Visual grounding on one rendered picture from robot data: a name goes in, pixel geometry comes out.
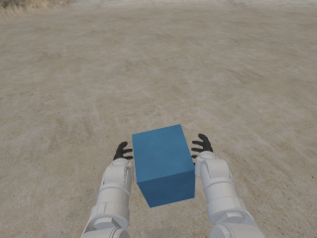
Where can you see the right robot hand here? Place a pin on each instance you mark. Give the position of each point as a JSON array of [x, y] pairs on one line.
[[205, 144]]

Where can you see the carton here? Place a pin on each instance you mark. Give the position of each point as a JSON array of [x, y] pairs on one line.
[[165, 172]]

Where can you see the right robot forearm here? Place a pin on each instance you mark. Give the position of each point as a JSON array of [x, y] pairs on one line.
[[224, 202]]

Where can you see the right robot upper arm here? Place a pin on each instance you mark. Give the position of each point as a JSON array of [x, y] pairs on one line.
[[235, 230]]

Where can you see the left robot hand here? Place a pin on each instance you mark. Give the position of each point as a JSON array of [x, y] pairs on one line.
[[120, 152]]

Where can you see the left robot upper arm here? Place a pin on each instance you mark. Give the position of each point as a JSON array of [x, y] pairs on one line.
[[113, 232]]

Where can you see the left robot forearm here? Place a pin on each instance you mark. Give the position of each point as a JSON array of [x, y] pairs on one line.
[[112, 206]]

